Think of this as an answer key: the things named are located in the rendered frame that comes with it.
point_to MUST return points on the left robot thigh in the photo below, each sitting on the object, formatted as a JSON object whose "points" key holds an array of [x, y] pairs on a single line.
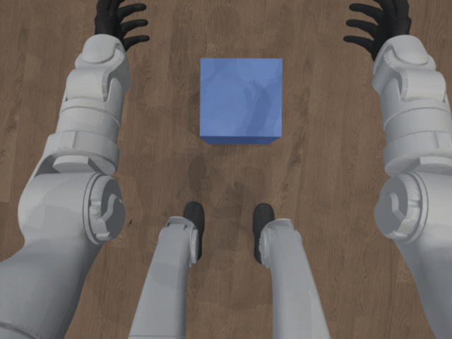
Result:
{"points": [[161, 310]]}

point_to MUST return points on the right robot upper arm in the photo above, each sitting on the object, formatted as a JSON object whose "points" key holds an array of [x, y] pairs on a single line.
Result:
{"points": [[415, 211]]}

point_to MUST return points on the left robot hand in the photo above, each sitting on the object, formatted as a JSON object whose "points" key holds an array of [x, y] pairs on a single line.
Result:
{"points": [[109, 17]]}

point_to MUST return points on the right robot hand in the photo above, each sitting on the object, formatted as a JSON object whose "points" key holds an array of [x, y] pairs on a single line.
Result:
{"points": [[393, 21]]}

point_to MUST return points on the left robot forearm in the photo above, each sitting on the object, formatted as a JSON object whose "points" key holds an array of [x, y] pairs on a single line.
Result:
{"points": [[90, 116]]}

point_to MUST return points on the carton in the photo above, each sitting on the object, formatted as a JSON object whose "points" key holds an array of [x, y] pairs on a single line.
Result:
{"points": [[241, 100]]}

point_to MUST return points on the right robot forearm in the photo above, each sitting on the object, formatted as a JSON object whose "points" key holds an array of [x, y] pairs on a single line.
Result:
{"points": [[416, 114]]}

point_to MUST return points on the left robot upper arm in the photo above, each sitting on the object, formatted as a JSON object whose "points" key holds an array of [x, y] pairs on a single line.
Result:
{"points": [[65, 219]]}

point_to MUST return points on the left robot foot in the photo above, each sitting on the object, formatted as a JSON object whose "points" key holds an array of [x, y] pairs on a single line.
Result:
{"points": [[194, 212]]}

